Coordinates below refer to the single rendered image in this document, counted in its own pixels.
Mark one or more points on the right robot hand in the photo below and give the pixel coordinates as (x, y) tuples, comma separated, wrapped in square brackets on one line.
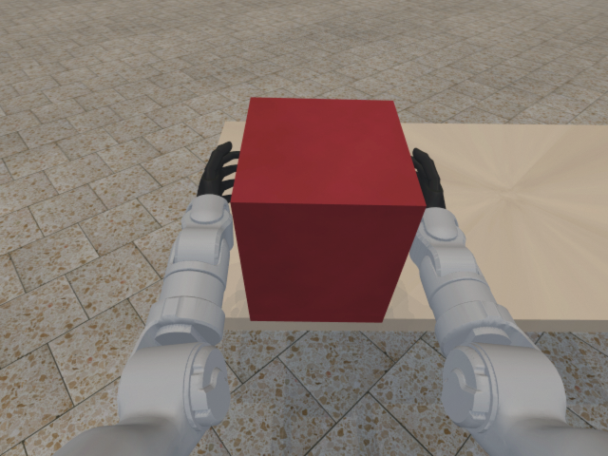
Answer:
[(429, 179)]

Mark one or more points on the robot left upper arm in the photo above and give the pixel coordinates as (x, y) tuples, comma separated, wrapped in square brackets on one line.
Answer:
[(169, 396)]

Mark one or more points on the robot left forearm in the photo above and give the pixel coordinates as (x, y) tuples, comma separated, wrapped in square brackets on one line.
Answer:
[(189, 308)]

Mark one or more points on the table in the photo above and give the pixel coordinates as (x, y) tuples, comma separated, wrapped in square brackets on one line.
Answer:
[(532, 201)]

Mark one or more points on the carton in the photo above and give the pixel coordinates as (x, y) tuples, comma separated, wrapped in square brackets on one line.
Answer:
[(326, 204)]

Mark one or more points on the robot right forearm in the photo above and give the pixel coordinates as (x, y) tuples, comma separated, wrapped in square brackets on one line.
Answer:
[(464, 308)]

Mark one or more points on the left robot hand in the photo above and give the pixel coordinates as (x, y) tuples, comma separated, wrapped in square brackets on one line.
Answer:
[(211, 179)]

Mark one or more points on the robot right upper arm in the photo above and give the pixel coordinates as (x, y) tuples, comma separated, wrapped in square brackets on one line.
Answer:
[(512, 402)]

